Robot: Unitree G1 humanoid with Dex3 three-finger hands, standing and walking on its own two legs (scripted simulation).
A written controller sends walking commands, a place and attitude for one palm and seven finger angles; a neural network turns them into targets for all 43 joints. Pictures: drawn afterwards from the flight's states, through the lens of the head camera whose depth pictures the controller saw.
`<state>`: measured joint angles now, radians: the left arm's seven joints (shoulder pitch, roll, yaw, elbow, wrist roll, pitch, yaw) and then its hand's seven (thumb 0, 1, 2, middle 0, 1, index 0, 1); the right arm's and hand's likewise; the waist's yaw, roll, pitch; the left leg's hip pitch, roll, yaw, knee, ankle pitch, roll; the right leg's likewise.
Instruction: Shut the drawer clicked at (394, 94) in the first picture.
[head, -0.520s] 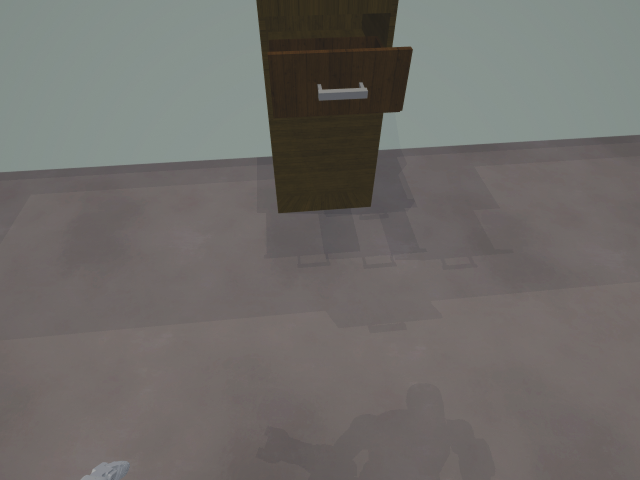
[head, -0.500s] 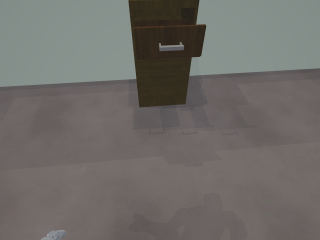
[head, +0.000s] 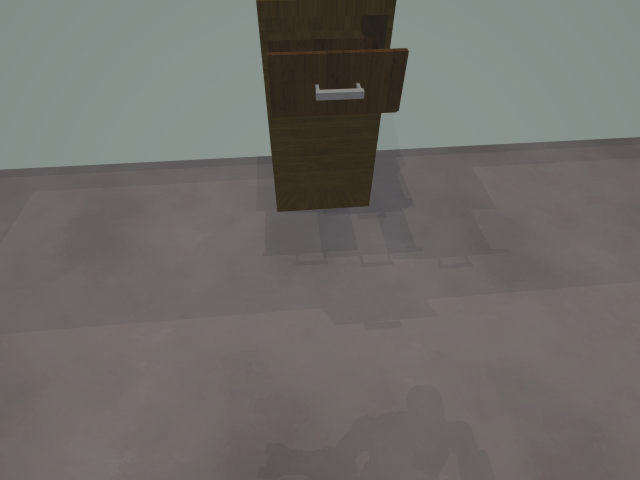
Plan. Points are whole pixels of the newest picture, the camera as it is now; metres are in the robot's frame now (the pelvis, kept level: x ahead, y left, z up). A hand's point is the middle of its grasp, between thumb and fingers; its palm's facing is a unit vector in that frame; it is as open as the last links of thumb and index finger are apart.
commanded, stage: stand and wait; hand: left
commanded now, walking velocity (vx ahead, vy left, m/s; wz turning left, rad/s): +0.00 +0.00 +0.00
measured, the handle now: (338, 90) +1.10 +0.01 -0.03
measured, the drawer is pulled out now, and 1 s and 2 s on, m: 0.28 0.28 0.28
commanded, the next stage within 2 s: look at it before walking up in 0.30 s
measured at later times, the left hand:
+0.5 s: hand out of the picture +0.07 +0.24 -0.15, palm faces -0.03 -0.94 -0.34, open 7.3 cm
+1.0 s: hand out of the picture +0.07 +0.25 -0.15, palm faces -0.03 -0.94 -0.33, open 7.3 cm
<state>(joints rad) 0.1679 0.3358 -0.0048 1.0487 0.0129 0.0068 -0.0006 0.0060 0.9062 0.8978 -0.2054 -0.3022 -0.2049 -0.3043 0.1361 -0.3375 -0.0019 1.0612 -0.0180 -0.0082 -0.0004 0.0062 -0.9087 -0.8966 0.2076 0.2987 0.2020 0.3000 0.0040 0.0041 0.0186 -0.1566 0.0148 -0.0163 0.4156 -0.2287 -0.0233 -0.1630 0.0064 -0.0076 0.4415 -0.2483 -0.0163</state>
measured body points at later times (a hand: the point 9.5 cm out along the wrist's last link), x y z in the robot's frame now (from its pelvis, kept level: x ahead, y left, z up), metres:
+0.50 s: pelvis -0.01 +0.00 +0.00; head -0.01 +0.00 +0.45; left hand +0.07 +0.29 -0.13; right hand +0.06 -0.29 -0.13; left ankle +0.00 +0.14 -0.74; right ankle -0.01 -0.11 -0.74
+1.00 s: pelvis +0.00 +0.00 +0.00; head +0.01 +0.00 +0.45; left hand +0.07 +0.30 -0.13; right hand +0.08 -0.29 -0.13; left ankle +0.00 +0.14 -0.74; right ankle -0.01 -0.11 -0.74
